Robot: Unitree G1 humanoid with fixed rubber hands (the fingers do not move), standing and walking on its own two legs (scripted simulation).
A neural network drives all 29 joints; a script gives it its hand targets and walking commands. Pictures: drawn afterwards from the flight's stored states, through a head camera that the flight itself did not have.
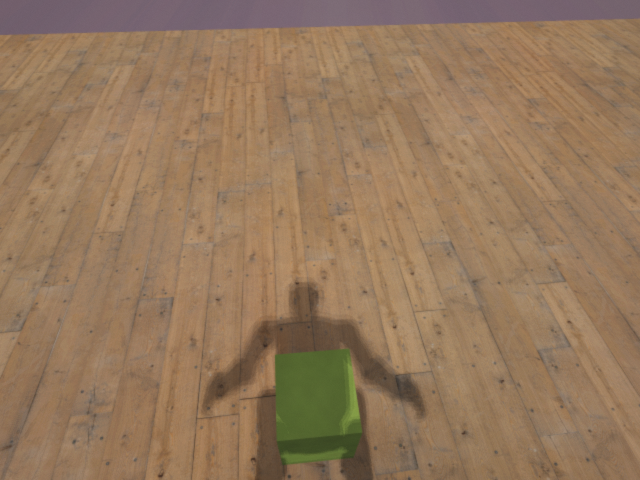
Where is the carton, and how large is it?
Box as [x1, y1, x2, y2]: [275, 349, 361, 464]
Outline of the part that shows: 348,349 275,355 276,434 282,464 353,457 361,434 361,427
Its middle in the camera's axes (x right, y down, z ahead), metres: -0.01 +0.47 +1.06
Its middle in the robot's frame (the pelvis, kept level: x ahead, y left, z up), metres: +0.42 +0.01 -0.64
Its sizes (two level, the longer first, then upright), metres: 0.210 0.200 0.250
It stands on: the floor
